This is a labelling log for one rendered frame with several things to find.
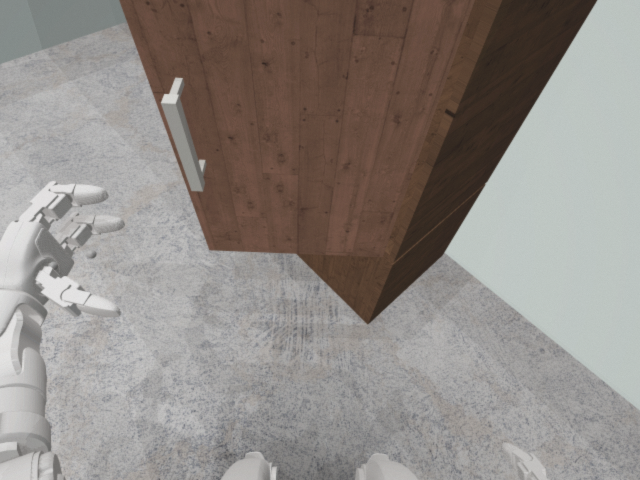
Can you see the left robot thigh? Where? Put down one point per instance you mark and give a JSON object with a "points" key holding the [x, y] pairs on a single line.
{"points": [[251, 469]]}

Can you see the handle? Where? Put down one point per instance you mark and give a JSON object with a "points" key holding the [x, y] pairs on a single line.
{"points": [[177, 122]]}

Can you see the robot left forearm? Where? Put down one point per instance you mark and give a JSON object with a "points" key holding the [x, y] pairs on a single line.
{"points": [[23, 426]]}

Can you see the cupboard door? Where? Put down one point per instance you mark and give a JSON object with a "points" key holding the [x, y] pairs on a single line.
{"points": [[310, 114]]}

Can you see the left robot shin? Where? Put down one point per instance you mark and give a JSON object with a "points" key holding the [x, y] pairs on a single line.
{"points": [[254, 455]]}

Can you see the left robot upper arm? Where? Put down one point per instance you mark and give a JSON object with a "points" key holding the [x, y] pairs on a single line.
{"points": [[32, 466]]}

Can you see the robot left hand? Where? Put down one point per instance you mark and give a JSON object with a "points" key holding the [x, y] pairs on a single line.
{"points": [[27, 247]]}

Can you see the robot right hand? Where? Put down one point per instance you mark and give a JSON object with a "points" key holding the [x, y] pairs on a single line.
{"points": [[528, 467]]}

